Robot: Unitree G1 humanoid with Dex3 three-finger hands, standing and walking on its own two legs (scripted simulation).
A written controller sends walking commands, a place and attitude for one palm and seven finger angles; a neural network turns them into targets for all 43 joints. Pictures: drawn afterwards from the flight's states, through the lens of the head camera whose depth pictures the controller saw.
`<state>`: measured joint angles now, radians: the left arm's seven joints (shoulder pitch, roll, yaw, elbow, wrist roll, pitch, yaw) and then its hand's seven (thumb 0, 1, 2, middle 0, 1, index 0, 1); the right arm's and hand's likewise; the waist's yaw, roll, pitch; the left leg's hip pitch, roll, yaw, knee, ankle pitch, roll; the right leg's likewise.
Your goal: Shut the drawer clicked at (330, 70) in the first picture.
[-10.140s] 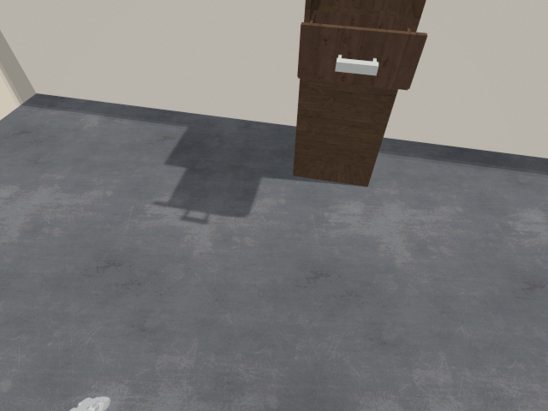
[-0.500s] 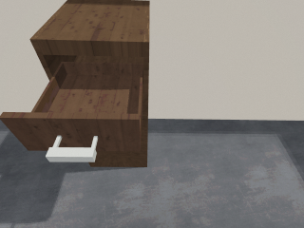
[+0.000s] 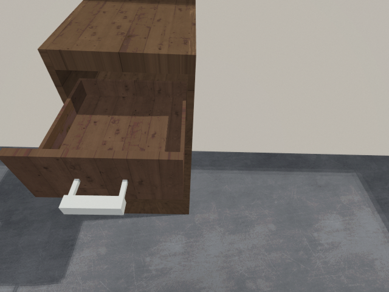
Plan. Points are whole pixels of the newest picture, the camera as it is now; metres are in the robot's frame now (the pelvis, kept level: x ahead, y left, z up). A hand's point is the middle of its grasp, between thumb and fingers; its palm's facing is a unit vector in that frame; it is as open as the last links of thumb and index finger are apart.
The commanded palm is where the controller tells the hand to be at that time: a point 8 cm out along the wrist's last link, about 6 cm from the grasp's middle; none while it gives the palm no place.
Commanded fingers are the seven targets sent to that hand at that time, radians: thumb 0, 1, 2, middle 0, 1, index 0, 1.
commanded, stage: come to a stop and stand still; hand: left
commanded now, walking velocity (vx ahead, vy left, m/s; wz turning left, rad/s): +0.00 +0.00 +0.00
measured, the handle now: (97, 194) +0.29 +0.23 +0.03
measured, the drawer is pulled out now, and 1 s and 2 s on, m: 0.30 0.30 0.30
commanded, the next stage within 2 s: look again from close up in 0.08 s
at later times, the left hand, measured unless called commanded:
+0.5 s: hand out of the picture -0.01 +0.17 -0.18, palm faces +0.02 -0.98 -0.19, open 7.3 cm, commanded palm none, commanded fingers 0.00 0.90 0.90 -0.20 -0.30 -0.20 -0.30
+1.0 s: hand (109, 265) +0.17 +0.18 -0.02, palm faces +0.24 -0.96 -0.14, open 6.9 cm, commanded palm +0.09 +0.21 -0.04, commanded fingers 0.00 0.90 0.90 -0.42 -0.54 -0.42 -0.54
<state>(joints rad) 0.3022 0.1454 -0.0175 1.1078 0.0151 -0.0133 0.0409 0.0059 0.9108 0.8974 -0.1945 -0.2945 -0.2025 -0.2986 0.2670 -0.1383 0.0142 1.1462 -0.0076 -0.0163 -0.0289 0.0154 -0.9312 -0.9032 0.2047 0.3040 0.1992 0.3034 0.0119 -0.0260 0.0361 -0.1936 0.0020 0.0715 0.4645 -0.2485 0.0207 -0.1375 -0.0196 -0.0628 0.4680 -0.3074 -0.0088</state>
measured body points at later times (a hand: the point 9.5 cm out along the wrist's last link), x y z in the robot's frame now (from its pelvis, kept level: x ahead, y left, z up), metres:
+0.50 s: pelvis +0.00 +0.00 +0.00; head +0.01 +0.00 +0.45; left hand -0.01 +0.22 -0.16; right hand +0.01 -0.23 -0.16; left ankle +0.00 +0.10 -0.74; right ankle -0.03 -0.11 -0.74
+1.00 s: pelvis -0.02 -0.01 -0.01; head -0.01 -0.03 +0.44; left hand +0.15 +0.23 +0.00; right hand +0.10 -0.26 -0.13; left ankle +0.00 +0.11 -0.74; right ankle -0.03 -0.11 -0.74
